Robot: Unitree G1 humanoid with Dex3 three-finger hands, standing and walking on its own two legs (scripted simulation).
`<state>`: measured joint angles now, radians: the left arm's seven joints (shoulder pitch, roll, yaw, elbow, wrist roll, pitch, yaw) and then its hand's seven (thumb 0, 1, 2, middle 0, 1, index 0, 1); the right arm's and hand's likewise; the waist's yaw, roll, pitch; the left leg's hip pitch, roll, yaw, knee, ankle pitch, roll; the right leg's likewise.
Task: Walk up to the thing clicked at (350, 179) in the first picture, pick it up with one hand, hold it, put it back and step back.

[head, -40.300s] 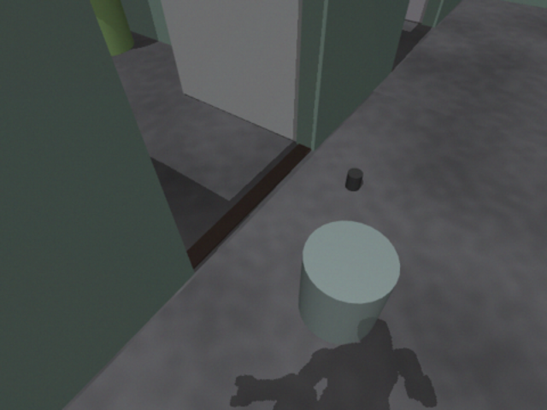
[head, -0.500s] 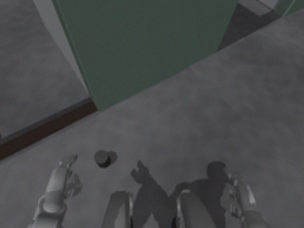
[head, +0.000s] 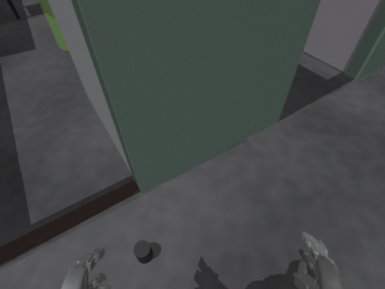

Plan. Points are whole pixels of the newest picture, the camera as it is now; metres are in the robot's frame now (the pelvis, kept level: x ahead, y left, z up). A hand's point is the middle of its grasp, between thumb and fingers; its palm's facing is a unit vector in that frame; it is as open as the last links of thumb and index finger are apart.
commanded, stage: home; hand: left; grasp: from above
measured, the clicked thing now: (143, 252) +0.43 +0.24 -0.67
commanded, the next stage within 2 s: stand in 1.86 s
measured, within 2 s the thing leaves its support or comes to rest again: neither
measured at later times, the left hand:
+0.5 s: hand out of the picture +0.16 +0.17 -0.05, palm faces +0.05 -0.98 -0.21, open 7.4 cm
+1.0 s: hand out of the picture +0.15 +0.17 -0.05, palm faces +0.05 -0.98 -0.20, open 7.4 cm
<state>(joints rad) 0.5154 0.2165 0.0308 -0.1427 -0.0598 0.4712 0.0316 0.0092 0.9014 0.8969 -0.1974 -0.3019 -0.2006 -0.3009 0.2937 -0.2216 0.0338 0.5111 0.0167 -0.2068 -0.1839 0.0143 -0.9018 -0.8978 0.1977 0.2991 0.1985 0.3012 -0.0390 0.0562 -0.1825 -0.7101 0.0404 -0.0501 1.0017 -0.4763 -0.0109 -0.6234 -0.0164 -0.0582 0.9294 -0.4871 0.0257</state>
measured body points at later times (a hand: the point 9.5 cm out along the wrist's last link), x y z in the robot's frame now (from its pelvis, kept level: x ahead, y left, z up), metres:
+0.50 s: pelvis +0.00 +0.00 +0.00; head +0.01 +0.00 +0.45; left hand +0.15 +0.23 -0.03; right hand +0.15 -0.25 -0.07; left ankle +0.01 +0.12 -0.68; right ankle -0.01 -0.14 -0.68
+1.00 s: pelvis -0.01 -0.01 +0.00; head +0.01 +0.00 +0.45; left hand +0.15 +0.22 -0.03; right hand +0.16 -0.25 -0.06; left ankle +0.01 +0.12 -0.68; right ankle -0.01 -0.14 -0.68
